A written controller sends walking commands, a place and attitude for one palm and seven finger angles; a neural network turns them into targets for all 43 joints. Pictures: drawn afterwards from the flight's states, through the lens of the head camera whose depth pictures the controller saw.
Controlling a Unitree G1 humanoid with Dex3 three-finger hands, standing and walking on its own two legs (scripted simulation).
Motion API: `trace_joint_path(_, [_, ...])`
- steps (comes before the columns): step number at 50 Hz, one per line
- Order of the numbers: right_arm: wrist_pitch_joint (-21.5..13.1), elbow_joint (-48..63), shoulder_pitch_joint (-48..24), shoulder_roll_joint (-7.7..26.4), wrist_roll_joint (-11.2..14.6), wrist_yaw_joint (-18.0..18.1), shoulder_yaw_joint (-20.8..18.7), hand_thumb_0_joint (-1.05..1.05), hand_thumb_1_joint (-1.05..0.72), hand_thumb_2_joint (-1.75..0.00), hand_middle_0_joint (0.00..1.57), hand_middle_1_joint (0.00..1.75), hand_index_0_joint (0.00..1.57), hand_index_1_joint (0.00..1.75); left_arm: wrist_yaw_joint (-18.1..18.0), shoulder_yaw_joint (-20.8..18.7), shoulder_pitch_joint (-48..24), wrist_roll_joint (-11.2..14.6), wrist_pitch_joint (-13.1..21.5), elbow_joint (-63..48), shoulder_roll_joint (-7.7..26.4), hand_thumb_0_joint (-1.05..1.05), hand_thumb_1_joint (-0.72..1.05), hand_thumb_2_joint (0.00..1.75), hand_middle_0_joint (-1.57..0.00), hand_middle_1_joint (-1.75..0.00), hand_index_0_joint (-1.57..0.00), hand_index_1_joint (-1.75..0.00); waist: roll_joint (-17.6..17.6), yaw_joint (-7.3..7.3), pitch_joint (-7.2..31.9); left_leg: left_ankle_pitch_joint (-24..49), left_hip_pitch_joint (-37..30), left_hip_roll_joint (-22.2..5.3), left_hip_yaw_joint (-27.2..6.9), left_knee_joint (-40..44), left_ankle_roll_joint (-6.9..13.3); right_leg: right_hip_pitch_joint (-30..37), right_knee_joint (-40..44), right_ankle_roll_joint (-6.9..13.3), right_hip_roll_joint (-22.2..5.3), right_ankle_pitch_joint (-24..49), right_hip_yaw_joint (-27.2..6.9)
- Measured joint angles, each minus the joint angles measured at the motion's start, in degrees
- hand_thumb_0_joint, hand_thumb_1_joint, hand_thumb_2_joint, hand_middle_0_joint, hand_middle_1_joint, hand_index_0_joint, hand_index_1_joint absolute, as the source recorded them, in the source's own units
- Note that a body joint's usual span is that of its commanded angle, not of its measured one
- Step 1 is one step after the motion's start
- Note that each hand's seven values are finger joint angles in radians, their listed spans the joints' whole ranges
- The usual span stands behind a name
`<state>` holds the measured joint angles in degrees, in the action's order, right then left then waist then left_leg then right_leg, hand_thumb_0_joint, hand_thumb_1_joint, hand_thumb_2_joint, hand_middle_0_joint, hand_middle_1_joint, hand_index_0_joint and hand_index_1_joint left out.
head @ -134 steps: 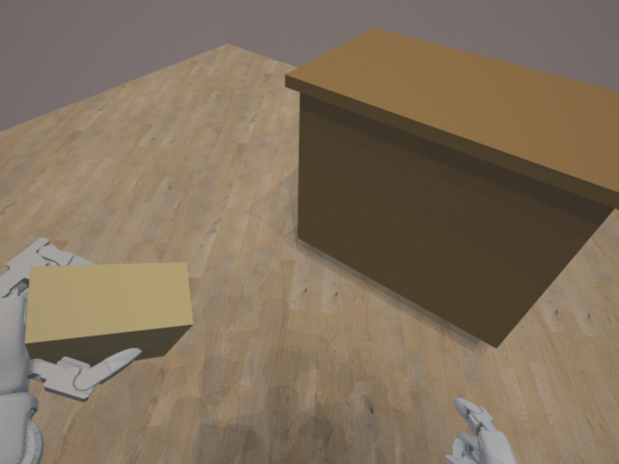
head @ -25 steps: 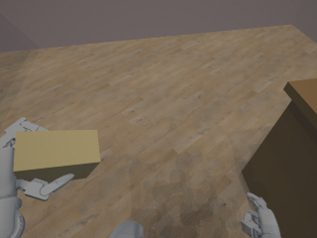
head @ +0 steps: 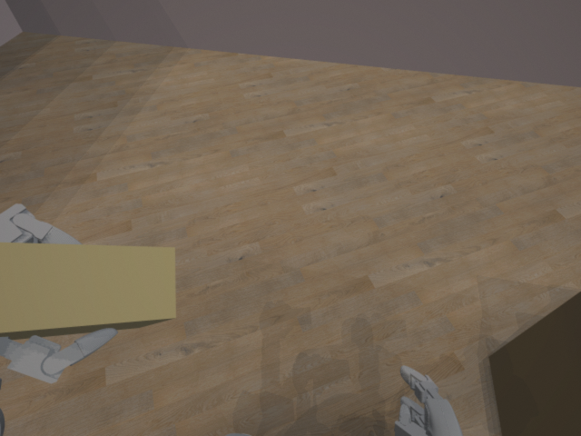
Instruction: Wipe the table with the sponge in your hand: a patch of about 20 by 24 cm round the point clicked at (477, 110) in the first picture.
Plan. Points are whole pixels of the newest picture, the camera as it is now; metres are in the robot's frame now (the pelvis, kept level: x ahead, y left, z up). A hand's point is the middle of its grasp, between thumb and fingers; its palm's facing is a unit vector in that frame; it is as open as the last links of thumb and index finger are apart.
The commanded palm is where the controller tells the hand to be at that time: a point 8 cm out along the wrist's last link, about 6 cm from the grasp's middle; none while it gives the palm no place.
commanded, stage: walk to a spot facing it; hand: left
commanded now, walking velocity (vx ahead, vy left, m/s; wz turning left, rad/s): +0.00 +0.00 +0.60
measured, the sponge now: (110, 294) +0.21 +0.20 +0.17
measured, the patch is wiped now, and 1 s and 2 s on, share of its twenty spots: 0.00 0.00 0.00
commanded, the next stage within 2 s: turn to face it in 1.70 s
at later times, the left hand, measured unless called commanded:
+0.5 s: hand out of the picture +0.03 +0.26 +0.19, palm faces +0.66 -0.65 -0.37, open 10.2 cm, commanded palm -0.03 +0.29 +0.18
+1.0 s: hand out of the picture +0.00 +0.27 +0.16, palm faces +0.75 -0.50 -0.43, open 10.2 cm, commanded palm -0.08 +0.28 +0.18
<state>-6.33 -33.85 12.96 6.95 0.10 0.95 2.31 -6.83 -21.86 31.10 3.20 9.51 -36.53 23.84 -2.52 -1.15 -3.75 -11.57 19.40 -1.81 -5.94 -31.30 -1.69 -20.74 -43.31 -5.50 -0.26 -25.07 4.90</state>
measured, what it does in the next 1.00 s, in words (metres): steps on the spot, turning left: right foot, then left foot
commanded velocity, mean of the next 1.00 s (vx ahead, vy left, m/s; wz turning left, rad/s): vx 0.25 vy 0.00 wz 0.45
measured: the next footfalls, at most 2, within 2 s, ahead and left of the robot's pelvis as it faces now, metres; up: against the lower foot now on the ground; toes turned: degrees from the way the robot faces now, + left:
right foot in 0.06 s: +0.04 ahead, -0.11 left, +0.00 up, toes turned -3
left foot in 0.50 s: -0.13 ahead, +0.11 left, +0.00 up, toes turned +25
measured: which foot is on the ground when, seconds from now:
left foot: down 0.00-0.06, up 0.08-0.48, down 0.50-0.86, up 0.88-1.00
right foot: up 0.00-0.04, down 0.06-0.50, up 0.52-0.84, down 0.86-1.00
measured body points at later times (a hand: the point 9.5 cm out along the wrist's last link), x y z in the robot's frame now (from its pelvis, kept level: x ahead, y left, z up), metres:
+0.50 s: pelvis -0.10 -0.03 -0.01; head -0.08 -0.01 +0.44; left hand -0.01 +0.29 +0.21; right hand +0.15 -0.24 -0.07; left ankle -0.17 +0.09 -0.74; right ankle +0.00 -0.11 -0.73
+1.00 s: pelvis -0.07 -0.04 +0.00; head -0.05 -0.06 +0.45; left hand -0.05 +0.29 +0.19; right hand +0.19 -0.16 -0.11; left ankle -0.15 +0.06 -0.64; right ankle +0.01 -0.11 -0.73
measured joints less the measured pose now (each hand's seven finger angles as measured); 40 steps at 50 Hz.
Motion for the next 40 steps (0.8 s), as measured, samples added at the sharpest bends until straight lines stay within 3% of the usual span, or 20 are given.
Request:
trace_joint_path(2, [0.29,-0.49,-0.59,0.53,-0.01,0.25,-0.03,0.01,-0.90,-0.89,0.21,0.30,0.21,0.30,0.03,-0.69,-0.79,0.17,-0.38,2.08,0.44,-0.01,-0.50,0.98,-0.72,-1.34,-0.74,-1.33,-0.75,-0.76,0.36,0.27,1.25,0.83,-0.86,-1.11,-0.71,4.08,7.11,0.13,0.76,2.99,0.21])
trace_joint_path(4, [1.00,-1.16,-1.76,1.94,0.30,0.57,-0.43,0.01,-0.90,-0.89,0.21,0.30,0.21,0.30,-0.04,-0.33,-2.71,-0.34,-1.08,5.07,-0.70,-0.01,-0.50,0.98,-0.72,-1.34,-0.74,-1.33,-2.66,-1.32,0.04,-3.57,3.22,0.84,-1.46,-5.12,-0.58,5.80,11.29,4.56,1.43,10.18,1.44])
trace_joint_path(6, [1.68,-2.49,-2.43,3.44,0.40,1.24,-1.13,0.01,-0.90,-0.89,0.21,0.30,0.21,0.30,-0.31,1.22,-4.93,-0.42,-2.24,8.41,-2.12,-0.01,-0.50,0.98,-0.72,-1.34,-0.74,-1.33,-2.98,-0.79,-0.03,-11.19,7.31,2.21,0.11,-17.44,-0.60,5.96,10.66,7.83,0.10,9.88,3.16])
trace_joint_path(9, [2.84,-3.62,-2.32,5.36,0.26,1.95,-2.03,0.01,-0.90,-0.89,0.21,0.30,0.21,0.30,-0.53,2.70,-5.52,-0.67,-3.02,12.52,-4.43,-0.01,-0.50,0.98,-0.72,-1.34,-0.74,-1.33,-1.13,-0.12,1.11,-11.11,11.22,3.00,4.24,-33.95,-1.59,6.77,12.20,8.63,-2.72,9.98,4.45])
trace_joint_path(12, [3.40,-3.41,-1.95,6.78,0.15,3.20,-2.96,0.01,-0.90,-0.89,0.21,0.30,0.21,0.30,-0.45,3.81,-4.56,-1.03,-3.12,14.13,-5.22,-0.01,-0.50,0.98,-0.72,-1.34,-0.74,-1.34,0.61,1.10,2.01,-9.44,11.32,1.65,6.59,-39.91,-2.35,7.31,14.64,8.61,-4.45,11.78,6.32])
trace_joint_path(14, [3.32,-3.02,-1.58,7.53,-0.14,4.05,-3.65,0.01,-0.91,-0.89,0.21,0.30,0.21,0.30,-0.59,4.56,-4.52,-1.29,-2.90,13.42,-4.84,-0.01,-0.50,0.98,-0.72,-1.34,-0.74,-1.34,1.86,1.49,2.13,-9.60,9.28,0.32,7.72,-36.96,-2.19,7.27,15.88,8.77,-5.35,12.82,7.86])
trace_joint_path(19, [2.79,-1.46,-0.98,9.05,-1.13,5.17,-5.14,0.01,-0.91,-0.89,0.20,0.30,0.20,0.30,-1.78,3.77,-4.28,-1.19,-1.34,6.99,-2.75,-0.01,-0.50,0.98,-0.72,-1.34,-0.74,-1.34,4.07,1.10,2.17,-13.32,1.63,-1.92,9.77,-20.53,-0.74,4.78,16.45,8.98,-6.75,14.59,11.07])
trace_joint_path(23, [2.79,0.35,-0.71,9.31,-1.29,4.88,-5.48,0.01,-0.91,-0.90,0.20,0.30,0.20,0.30,-2.97,1.14,-4.05,-0.58,-0.11,1.75,-1.18,-0.01,-0.50,0.98,-0.72,-1.34,-0.74,-1.34,5.42,0.71,2.49,-15.72,-4.05,-1.91,11.54,-8.00,0.72,1.35,13.53,8.44,-8.58,14.53,13.08])
trace_joint_path(25, [2.69,1.69,-0.62,9.14,-1.13,4.71,-5.17,0.01,-0.91,-0.90,0.20,0.30,0.20,0.30,-3.47,-0.15,-3.86,0.06,0.30,0.21,-0.83,-0.01,-0.50,0.98,-0.72,-1.34,-0.74,-1.34,5.90,0.88,2.72,-12.54,-7.26,-1.02,12.06,-0.51,1.85,-1.18,8.75,7.60,-10.32,12.83,13.49])
trace_joint_path(26, [2.44,1.91,-0.92,8.43,-1.09,4.63,-4.97,0.01,-0.91,-0.90,0.20,0.30,0.20,0.30,-3.63,-0.74,-4.04,0.29,0.68,0.34,-0.78,-0.01,-0.50,0.98,-0.72,-1.34,-0.74,-1.34,6.56,0.81,2.25,-7.74,-7.15,-0.41,11.98,-0.45,1.83,-2.87,4.09,6.16,-10.78,8.71,11.68])
trace_joint_path(28, [1.58,1.14,-0.90,6.11,-0.88,4.05,-4.25,0.01,-0.91,-0.90,0.20,0.30,0.20,0.30,-3.34,-0.82,-4.28,-0.66,1.43,2.61,-1.44,-0.01,-0.50,0.98,-0.72,-1.34,-0.74,-1.34,6.55,0.77,2.03,-7.62,-7.24,-0.37,11.17,-2.89,1.53,-6.47,-8.96,4.41,-8.72,-0.12,6.26])
trace_joint_path(30, [0.95,-0.14,0.35,3.60,-0.40,2.98,-3.23,0.01,-0.91,-0.90,0.20,0.30,0.20,0.30,-2.15,-0.12,-4.87,-2.08,1.56,5.38,-1.86,-0.01,-0.50,0.99,-0.72,-1.34,-0.73,-1.34,5.58,1.31,3.28,-8.32,-7.64,-0.70,8.85,-2.51,1.58,-9.53,-19.13,3.37,-6.70,-0.87,3.33])
trace_joint_path(32, [0.53,-1.26,1.76,1.63,0.04,2.01,-2.07,0.01,-0.91,-0.90,0.20,0.30,0.20,0.30,-1.39,1.08,-5.70,-2.73,1.26,6.94,-2.64,-0.01,-0.50,0.99,-0.72,-1.34,-0.73,-1.34,4.62,1.09,4.11,-7.52,-8.41,-0.91,6.62,-0.76,1.70,-10.93,-22.60,2.43,-5.95,1.51,2.08])
trace_joint_path(35, [-0.10,-2.48,2.85,-0.25,0.09,1.22,-0.36,0.01,-0.90,-0.89,0.21,0.30,0.20,0.30,-1.11,2.29,-5.83,-2.73,1.49,7.10,-4.05,-0.01,-0.50,0.99,-0.72,-1.34,-0.73,-1.34,3.18,-0.01,4.15,-5.86,-9.67,-1.19,4.62,1.83,1.47,-10.08,-18.45,1.74,-5.70,3.80,1.67])
trace_joint_path(40, [-0.38,-3.72,2.40,-0.99,-0.59,1.25,1.07,0.01,-0.90,-0.89,0.21,0.30,0.21,0.30,-0.87,2.39,-5.95,-2.42,2.15,8.69,-3.87,-0.01,-0.50,0.99,-0.72,-1.34,-0.73,-1.34,0.53,-1.67,3.45,-5.55,-10.16,-1.26,2.96,2.82,1.10,-2.81,-2.26,1.51,-4.11,2.23,2.86])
